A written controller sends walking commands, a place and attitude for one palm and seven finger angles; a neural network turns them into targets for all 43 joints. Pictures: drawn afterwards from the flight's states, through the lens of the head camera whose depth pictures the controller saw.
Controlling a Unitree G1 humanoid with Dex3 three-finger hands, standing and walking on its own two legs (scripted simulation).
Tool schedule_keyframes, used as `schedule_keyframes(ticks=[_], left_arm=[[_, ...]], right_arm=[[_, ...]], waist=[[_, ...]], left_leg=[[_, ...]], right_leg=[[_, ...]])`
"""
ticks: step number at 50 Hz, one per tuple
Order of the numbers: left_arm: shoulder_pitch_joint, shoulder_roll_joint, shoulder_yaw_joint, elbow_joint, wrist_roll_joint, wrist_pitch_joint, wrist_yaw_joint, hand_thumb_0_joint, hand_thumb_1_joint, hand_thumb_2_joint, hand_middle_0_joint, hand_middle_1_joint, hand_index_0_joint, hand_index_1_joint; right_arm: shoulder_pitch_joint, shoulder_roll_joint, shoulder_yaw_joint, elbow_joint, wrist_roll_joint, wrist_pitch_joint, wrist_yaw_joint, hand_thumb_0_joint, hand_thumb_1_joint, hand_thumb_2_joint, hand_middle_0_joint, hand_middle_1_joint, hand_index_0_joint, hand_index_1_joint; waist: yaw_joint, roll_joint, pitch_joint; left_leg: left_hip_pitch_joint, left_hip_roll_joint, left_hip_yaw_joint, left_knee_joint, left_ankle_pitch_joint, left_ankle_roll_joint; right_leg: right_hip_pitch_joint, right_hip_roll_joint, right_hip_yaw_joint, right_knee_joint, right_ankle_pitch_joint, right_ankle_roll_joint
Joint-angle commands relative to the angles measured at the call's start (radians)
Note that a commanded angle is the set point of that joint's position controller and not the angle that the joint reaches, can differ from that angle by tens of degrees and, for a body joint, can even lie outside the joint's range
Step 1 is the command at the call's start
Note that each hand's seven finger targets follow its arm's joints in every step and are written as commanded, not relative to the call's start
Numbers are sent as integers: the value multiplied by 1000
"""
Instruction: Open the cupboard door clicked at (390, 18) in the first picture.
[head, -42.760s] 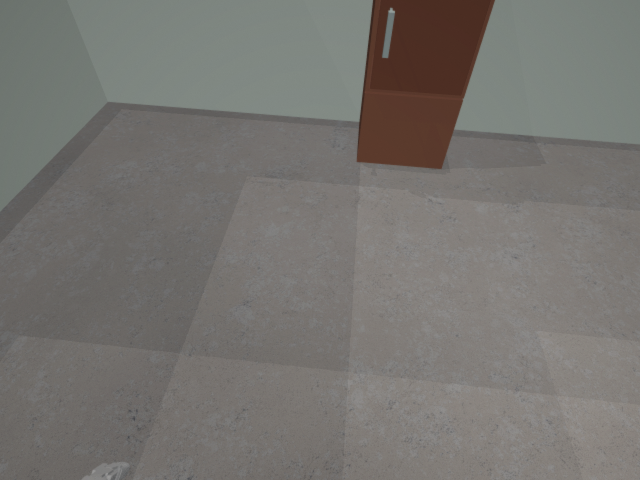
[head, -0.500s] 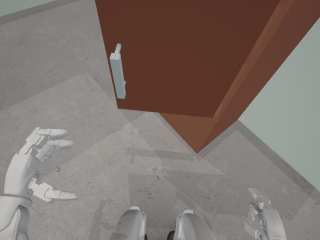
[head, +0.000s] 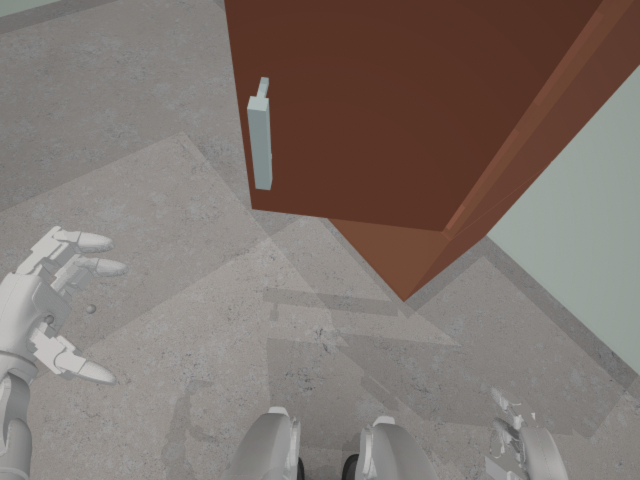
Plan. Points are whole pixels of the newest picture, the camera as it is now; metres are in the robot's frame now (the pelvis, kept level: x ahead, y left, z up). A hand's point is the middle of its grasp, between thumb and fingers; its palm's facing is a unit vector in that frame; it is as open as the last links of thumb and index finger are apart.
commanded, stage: raise the hand with hooked fingers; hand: left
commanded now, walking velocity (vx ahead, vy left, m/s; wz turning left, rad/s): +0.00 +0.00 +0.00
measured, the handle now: (263, 137) +0.58 +0.14 +0.01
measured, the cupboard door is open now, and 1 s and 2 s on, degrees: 47 47 47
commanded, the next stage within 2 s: move the hooked fingers beside the handle in 0.38 s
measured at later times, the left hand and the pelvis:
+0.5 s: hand (110, 312) +0.28 +0.26 +0.03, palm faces -0.01 -1.00 -0.05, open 13.9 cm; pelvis +0.00 -0.02 +0.00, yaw +0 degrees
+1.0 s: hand (152, 249) +0.36 +0.24 +0.03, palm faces -0.01 -1.00 -0.03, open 13.9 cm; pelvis +0.01 -0.03 +0.00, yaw -1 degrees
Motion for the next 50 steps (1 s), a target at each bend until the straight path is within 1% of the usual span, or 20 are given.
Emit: schedule_keyframes(ticks=[1, 3, 7, 9, 12, 13, 16, 20, 23, 24, 27, 32, 37, 40, 41, 42, 43, 45, 46, 50], left_arm=[[-62, 202, 72, -231, -24, -58, 6, 0, -500, 300, -300, -1200, -300, -1200], [-72, 234, 109, -252, -25, -77, 28, 0, -500, 300, -300, -1200, -300, -1200], [-70, 223, 120, -212, -33, -103, 56, 0, -500, 300, -300, -1200, -300, -1200], [-73, 209, 98, -226, -26, -108, 53, 0, -500, 300, -300, -1200, -300, -1200], [-76, 189, 64, -223, -23, -93, 35, 0, -500, 300, -300, -1200, -300, -1200], [-71, 199, 64, -227, -17, -89, 29, 0, -500, 300, -300, -1200, -300, -1200], [-64, 216, 76, -223, -17, -78, 24, 0, -500, 300, -300, -1200, -300, -1200], [-73, 232, 111, -237, -36, -94, 36, 0, -500, 300, -300, -1200, -300, -1200], [-74, 210, 101, -197, -39, -103, 36, 0, -500, 300, -300, -1200, -300, -1200], [-80, 195, 83, -197, -39, -104, 32, 0, -500, 300, -300, -1200, -300, -1200], [-216, 215, 59, -183, -20, -100, 28, 0, -500, 300, -300, -1200, -300, -1200], [-318, 245, 55, -146, -6, -87, 16, 0, -500, 300, -300, -1200, -300, -1200], [-340, 307, 113, -87, 3, -67, 34, 0, -500, 300, -300, -1200, -300, -1200], [-324, 280, 99, -69, 7, -51, 46, 0, -500, 300, -300, -1200, -300, -1200], [-312, 283, 107, -58, 9, -46, 52, 0, -500, 300, -300, -1200, -300, -1200], [-318, 276, 99, -40, 7, -42, 51, 0, -500, 300, -300, -1200, -300, -1200], [-328, 300, 124, -15, 14, -39, 57, 0, -500, 300, -300, -1200, -300, -1200], [-375, 275, 93, 12, 24, -40, 63, 0, -500, 300, -300, -1200, -300, -1200], [-416, 265, 79, 18, 31, -45, 66, 0, -500, 300, -300, -1200, -300, -1200], [-487, 293, 93, 33, 42, -83, 75, 0, -500, 300, -300, -1200, -300, -1200]], right_arm=[[27, -185, -87, -135, 0, -55, -4, 0, -900, -900, 200, 300, 200, 300], [29, -181, -86, -132, -6, -55, -2, 0, -900, -900, 200, 300, 200, 300], [26, -173, -83, -127, -8, -50, -6, 0, -900, -900, 200, 300, 200, 300], [24, -173, -82, -127, -6, -48, -4, 0, -900, -900, 200, 300, 200, 300], [28, -177, -82, -132, -3, -50, -5, 0, -900, -900, 200, 300, 200, 300], [30, -179, -81, -128, -2, -48, -4, 0, -900, -900, 200, 300, 200, 300], [23, -176, -80, -132, 1, -47, -7, 0, -900, -900, 200, 300, 200, 300], [16, -163, -74, -129, -2, -48, -10, 0, -900, -900, 200, 300, 200, 300], [13, -155, -69, -126, -2, -49, -14, 0, -900, -900, 200, 300, 200, 300], [8, -154, -68, -127, -1, -49, -14, 0, -900, -900, 200, 300, 200, 300], [15, -162, -63, -109, -2, -49, -22, 0, -900, -900, 200, 300, 200, 300], [31, -169, -60, -93, -2, -49, -33, 0, -900, -900, 200, 300, 200, 300], [36, -165, -56, -90, -2, -33, -29, 0, -900, -900, 200, 300, 200, 300], [37, -156, -56, -94, 0, -18, -17, 0, -900, -900, 200, 300, 200, 300], [42, -158, -58, -97, 1, -12, -13, 0, -900, -900, 200, 300, 200, 300], [47, -157, -57, -101, 0, -10, -12, 0, -900, -900, 200, 300, 200, 300], [52, -160, -57, -94, 1, -1, -10, 0, -900, -900, 200, 300, 200, 300], [56, -160, -57, -91, 3, 9, -8, 0, -900, -900, 200, 300, 200, 300], [57, -159, -58, -85, 3, 10, -8, 0, -900, -900, 200, 300, 200, 300], [79, -165, -63, -68, -1, 18, -9, 0, -900, -900, 200, 300, 200, 300]], waist=[[15, 121, -363], [19, 121, -362], [10, 91, -313], [9, 138, -336], [-4, 133, -338], [1, 152, -352], [1, 107, -336], [7, 104, -347], [-2, 68, -328], [-5, 92, -312], [-31, 116, -304], [-34, 114, -360], [-7, 96, -413], [-1, 111, -422], [-2, 86, -431], [-8, 77, -422], [-10, 47, -415], [-29, 38, -386], [-39, 50, -384], [-41, 76, -409]], left_leg=[[454, 79, -260, -276, 441, -183], [438, 74, -249, -267, 458, -184], [351, 59, -218, -253, 370, -165], [385, 63, -218, -253, 385, -168], [388, 66, -223, -250, 392, -163], [401, 67, -217, -251, 394, -162], [363, 60, -209, -251, 353, -148], [326, 48, -178, -229, 349, -136], [258, 41, -151, -205, 297, -116], [252, 39, -145, -204, 275, -112], [242, 42, -149, -186, 265, -108], [250, 44, -142, -161, 296, -97], [219, 42, -122, -146, 346, -87], [237, 44, -114, -159, 388, -90], [230, 44, -111, -158, 390, -86], [209, 44, -106, -150, 394, -81], [189, 46, -103, -149, 381, -79], [162, 46, -100, -149, 339, -74], [153, 46, -98, -145, 318, -71], [193, 49, -103, -147, 336, -75]], right_leg=[[24, 26, 32, -77, 111, -24], [31, 29, 31, -73, 113, -29], [52, 31, 34, -79, 96, -33], [42, 27, 37, -80, 99, -30], [42, 29, 37, -85, 104, -31], [45, 27, 41, -93, 104, -29], [77, 28, 44, -105, 103, -29], [118, 31, 53, -110, 117, -31], [142, 33, 69, -118, 103, -30], [134, 30, 72, -122, 94, -30], [101, 32, 73, -106, 94, -34], [110, 30, 87, -105, 121, -33], [185, 26, 105, -99, 180, -31], [203, 21, 104, -106, 225, -25], [214, 22, 104, -106, 234, -22], [221, 25, 108, -105, 247, -23], [231, 25, 113, -109, 248, -18], [214, 23, 116, -113, 221, -15], [201, 21, 121, -115, 204, -14], [189, 25, 121, -113, 207, -19]])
